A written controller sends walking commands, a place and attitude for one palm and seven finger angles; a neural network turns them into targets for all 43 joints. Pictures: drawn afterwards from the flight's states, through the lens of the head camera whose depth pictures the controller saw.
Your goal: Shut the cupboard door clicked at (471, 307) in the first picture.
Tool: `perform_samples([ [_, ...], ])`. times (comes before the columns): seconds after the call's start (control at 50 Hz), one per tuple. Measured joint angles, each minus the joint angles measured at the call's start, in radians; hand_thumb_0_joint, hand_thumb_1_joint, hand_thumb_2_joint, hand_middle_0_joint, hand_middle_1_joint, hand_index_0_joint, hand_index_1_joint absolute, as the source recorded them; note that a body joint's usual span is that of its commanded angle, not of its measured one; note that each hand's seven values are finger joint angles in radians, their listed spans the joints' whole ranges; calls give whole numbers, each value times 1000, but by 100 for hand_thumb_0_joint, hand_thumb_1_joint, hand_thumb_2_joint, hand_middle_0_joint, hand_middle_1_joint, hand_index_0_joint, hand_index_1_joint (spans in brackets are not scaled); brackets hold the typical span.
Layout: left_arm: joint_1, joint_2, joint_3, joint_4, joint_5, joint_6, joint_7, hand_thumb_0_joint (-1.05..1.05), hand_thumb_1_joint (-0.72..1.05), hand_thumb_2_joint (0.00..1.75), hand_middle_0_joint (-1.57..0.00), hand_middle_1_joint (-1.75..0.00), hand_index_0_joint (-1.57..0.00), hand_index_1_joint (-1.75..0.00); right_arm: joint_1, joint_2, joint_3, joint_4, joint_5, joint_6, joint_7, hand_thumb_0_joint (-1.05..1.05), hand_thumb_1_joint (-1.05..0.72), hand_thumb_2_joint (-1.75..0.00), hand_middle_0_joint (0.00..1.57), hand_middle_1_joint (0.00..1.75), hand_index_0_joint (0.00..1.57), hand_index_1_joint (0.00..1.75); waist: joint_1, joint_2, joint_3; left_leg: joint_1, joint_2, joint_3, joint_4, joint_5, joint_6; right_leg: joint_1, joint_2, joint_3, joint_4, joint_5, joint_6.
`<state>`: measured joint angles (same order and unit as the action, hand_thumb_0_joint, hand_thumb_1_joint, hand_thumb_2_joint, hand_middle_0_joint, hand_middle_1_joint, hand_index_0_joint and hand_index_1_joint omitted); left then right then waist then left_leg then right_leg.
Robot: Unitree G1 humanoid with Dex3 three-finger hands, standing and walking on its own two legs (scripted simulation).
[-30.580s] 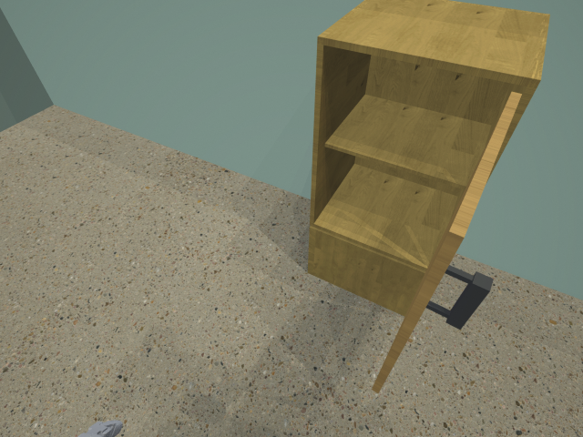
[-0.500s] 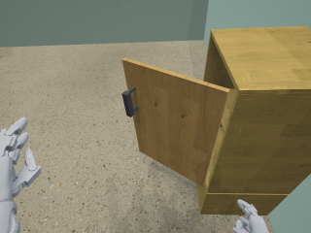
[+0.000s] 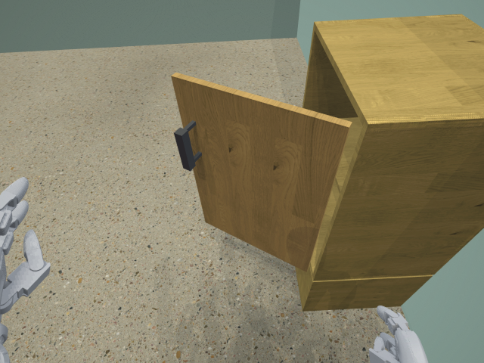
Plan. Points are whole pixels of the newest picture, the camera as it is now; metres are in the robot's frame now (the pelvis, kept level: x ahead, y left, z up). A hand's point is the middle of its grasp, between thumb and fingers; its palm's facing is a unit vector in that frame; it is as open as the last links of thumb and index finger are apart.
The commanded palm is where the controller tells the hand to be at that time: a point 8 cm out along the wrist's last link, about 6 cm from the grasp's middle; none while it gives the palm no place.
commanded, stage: step back with the hand held close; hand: left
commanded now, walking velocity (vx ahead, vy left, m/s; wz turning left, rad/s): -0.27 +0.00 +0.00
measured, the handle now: (190, 145) +0.62 +0.19 -0.02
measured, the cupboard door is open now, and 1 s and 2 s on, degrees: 58 58 58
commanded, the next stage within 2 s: stop stepping back and stand still in 1.00 s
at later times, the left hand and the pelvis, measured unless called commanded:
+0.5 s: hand out of the picture +0.11 +0.28 +0.15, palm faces +0.49 -0.74 -0.45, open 7.4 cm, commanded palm +0.05 +0.31 +0.17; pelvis -0.08 +0.01 -0.02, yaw +2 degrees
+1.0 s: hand out of the picture -0.03 +0.28 +0.18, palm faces +0.57 -0.66 -0.48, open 7.4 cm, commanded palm -0.08 +0.30 +0.17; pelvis -0.19 -0.01 -0.03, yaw +6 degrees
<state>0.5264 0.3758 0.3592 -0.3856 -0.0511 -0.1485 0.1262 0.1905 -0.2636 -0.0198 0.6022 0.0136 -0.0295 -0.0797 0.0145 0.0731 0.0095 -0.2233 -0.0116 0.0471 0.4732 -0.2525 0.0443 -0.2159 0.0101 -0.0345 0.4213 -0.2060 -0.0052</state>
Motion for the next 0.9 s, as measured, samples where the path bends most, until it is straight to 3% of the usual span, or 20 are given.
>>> perform_samples([
  [0.18,31,85,66,-73,-9,-1,11,2,89,90,-22,-30,-22,-30,-7,18,-1,-49,4,47,-12,1,-90,-89,20,29,20,30,-16,-29,-13,-51,-19,25,45,2,22,-69,-21,23,74,-7,21],
  [0.36,3,32,57,-31,20,-13,17,2,89,90,-21,-30,-21,-30,14,24,19,-60,4,24,-14,1,-90,-89,20,30,20,30,-6,-44,-15,-124,-15,25,131,6,37,-133,-21,22,145,6,27],
  [0.42,-22,17,51,-40,38,-22,18,2,89,90,-21,-30,-21,-30,33,28,21,-56,-1,9,-14,1,-90,-89,20,30,20,30,-10,-54,-3,-151,-19,5,166,7,36,-144,-5,50,185,-9,34],
  [0.58,-42,27,92,-95,55,-79,25,2,89,90,-21,-30,-21,-30,49,41,21,-37,-8,-22,1,1,-90,-89,20,30,21,30,-9,-69,22,-221,3,-13,260,-68,23,-184,17,43,237,-8,11],
  [0.68,-34,28,73,-113,38,-95,41,2,89,90,-21,-30,-21,-30,44,32,8,-15,-15,-23,18,1,-90,-89,20,30,21,30,-20,-83,15,-263,-13,-21,256,-142,-11,-215,5,43,197,46,6],
  [0.74,-27,46,61,-120,30,-99,49,2,89,90,-21,-30,-21,-30,36,30,5,-8,-11,-14,16,1,-90,-89,20,30,21,30,-33,-95,25,-279,-18,-22,229,-115,-7,-230,0,41,170,67,9],
  [0.78,-18,60,65,-120,31,-99,52,2,89,90,-21,-30,-21,-30,33,29,5,-13,-8,-12,8,1,-90,-89,20,30,21,30,-43,-91,33,-293,-9,-25,210,-88,10,-250,11,41,180,-6,11],
  [0.82,-21,78,77,-118,36,-91,49,2,88,90,-22,-30,-21,-30,36,33,-1,-24,-11,-19,-1,1,-90,-89,20,30,20,30,-61,-64,48,-308,21,-31,183,-15,35,-279,50,46,315,-87,17],
  [0.86,-31,112,91,-135,29,-77,41,2,88,90,-22,-30,-22,-30,51,49,-14,-17,-18,-35,-4,1,-90,-89,20,30,20,30,-78,-38,47,-322,55,-40,136,115,33,-271,90,41,499,-163,18],
  [0.9,-31,146,118,-173,16,-82,42,2,88,90,-22,-30,-22,-30,64,67,-20,9,-16,-55,5,1,-90,-89,20,30,20,30,-72,-37,26,-339,83,-25,96,205,21,-210,105,32,576,-228,11],
])
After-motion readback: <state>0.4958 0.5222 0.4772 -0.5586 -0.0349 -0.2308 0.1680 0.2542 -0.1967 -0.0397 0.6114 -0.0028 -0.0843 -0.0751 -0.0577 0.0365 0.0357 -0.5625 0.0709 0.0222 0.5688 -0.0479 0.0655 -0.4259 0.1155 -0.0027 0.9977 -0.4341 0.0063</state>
